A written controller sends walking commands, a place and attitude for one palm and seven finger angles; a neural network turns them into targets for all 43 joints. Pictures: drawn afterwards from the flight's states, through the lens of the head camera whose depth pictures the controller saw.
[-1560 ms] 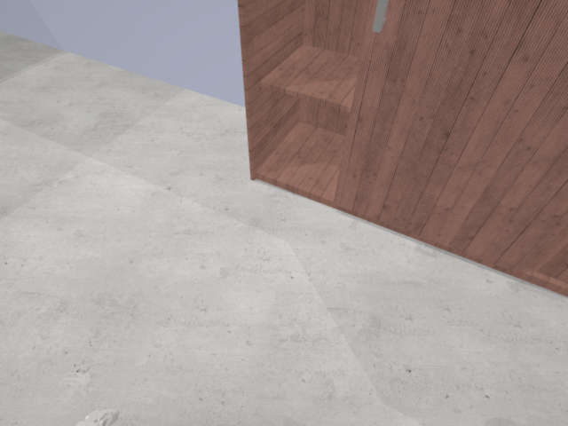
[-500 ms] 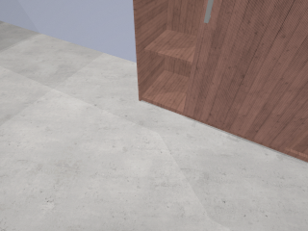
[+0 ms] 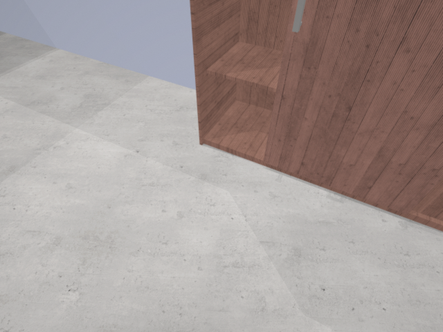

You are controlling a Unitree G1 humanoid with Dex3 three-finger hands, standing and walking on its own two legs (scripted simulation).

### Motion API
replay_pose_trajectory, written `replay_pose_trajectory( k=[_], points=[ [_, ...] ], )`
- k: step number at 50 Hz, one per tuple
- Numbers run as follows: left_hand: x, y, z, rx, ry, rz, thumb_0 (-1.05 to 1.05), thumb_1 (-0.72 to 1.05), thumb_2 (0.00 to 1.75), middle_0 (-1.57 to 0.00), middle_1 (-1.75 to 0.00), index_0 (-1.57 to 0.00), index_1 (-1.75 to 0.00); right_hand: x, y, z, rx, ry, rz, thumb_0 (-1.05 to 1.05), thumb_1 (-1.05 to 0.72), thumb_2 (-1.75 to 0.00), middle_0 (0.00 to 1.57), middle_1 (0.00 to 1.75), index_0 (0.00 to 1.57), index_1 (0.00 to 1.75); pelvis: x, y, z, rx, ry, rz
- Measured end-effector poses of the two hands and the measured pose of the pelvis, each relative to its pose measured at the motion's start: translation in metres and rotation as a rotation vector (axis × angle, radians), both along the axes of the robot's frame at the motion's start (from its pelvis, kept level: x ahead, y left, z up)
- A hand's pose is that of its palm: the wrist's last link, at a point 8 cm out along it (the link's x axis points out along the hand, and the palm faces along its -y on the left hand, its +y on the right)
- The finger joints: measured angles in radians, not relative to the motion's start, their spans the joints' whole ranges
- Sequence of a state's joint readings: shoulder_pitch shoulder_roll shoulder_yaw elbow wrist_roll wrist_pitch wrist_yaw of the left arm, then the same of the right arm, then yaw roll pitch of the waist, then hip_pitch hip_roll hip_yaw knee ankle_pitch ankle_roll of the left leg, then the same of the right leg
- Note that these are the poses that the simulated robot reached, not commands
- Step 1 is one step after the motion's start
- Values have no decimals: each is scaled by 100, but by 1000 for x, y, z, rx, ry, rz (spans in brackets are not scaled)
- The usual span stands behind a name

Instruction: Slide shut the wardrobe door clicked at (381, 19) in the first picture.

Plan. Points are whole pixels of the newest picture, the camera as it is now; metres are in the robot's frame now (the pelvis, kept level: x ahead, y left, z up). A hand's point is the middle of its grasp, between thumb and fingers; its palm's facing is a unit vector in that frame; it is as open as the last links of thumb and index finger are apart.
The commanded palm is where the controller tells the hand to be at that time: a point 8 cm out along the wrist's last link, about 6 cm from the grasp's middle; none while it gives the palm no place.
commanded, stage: look at it before walking up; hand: right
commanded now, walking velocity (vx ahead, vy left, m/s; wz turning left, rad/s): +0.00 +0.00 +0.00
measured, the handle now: (302, 3) +1.14 -0.23 +0.17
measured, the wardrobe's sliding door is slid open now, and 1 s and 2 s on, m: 0.44 0.44 0.44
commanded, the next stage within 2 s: walk to a spot facing it in 0.18 s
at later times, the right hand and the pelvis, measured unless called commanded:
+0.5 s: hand out of the picture +0.05 -0.22 -0.18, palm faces -0.06 +0.96 -0.26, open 7.4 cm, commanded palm none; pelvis +0.02 +0.00 -0.01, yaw +5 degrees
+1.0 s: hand out of the picture +0.16 -0.17 -0.19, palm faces -0.16 +0.97 -0.15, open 7.4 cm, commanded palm none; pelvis +0.20 +0.01 -0.02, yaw +16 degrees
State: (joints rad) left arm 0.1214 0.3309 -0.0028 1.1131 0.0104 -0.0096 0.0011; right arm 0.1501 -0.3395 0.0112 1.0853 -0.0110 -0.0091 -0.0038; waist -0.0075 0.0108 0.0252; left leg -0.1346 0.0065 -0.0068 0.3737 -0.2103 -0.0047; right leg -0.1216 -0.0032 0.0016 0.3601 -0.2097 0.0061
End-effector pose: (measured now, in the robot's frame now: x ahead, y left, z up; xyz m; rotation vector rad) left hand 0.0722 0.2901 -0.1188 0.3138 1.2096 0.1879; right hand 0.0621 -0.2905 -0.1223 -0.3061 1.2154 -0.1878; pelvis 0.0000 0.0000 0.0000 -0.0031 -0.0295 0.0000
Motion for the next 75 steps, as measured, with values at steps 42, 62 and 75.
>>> replay_pose_trajectory(
  k=[42,62,75],
  points=[
    [59,-17,-23,-142,4,245,1,91,90,-20,-30,-20,-30,25,97,-20,155,282,38,0,-91,-90,20,30,20,30,122,26,-7,0,43,219],
    [180,-58,-5,-56,-99,498,-1,94,90,-21,-30,-21,-30,385,64,-27,134,20,337,1,-91,-90,20,30,19,29,301,-7,-6,13,23,457],
    [119,-103,-15,-171,224,813,1,92,90,-20,-30,-20,-30,573,215,-13,204,-69,656,1,-91,-90,19,30,19,29,393,40,-9,-6,28,609]
  ],
)
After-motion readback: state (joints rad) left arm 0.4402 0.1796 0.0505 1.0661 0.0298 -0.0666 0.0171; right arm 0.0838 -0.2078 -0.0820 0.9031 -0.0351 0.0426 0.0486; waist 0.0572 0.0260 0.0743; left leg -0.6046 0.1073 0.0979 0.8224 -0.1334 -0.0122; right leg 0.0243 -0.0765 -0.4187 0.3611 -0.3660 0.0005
